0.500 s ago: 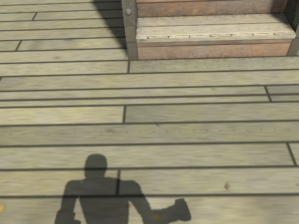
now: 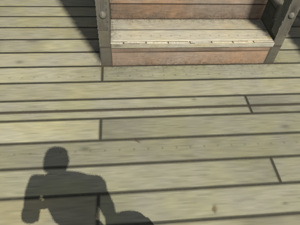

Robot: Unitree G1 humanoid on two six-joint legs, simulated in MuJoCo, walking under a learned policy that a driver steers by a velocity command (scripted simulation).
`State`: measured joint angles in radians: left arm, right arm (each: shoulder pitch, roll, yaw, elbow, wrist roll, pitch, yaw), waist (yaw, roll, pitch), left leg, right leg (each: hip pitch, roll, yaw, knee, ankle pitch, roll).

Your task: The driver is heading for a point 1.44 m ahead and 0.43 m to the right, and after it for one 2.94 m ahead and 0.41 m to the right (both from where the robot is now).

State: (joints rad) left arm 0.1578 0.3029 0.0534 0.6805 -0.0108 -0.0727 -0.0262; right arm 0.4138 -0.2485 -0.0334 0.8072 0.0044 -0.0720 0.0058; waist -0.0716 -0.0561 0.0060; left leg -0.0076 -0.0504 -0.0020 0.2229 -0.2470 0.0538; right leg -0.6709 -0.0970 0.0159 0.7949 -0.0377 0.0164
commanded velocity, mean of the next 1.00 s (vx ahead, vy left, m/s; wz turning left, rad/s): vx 0.49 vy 0.00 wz -0.06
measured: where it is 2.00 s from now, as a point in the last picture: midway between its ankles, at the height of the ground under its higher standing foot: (154, 135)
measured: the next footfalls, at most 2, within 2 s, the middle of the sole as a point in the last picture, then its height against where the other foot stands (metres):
right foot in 0.20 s outside the picture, level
left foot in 0.72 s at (114, 202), level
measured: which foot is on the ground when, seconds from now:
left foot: down 0.00-0.22, up 0.24-0.70, down 0.72-1.00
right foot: up 0.00-0.18, down 0.20-0.74, up 0.76-1.00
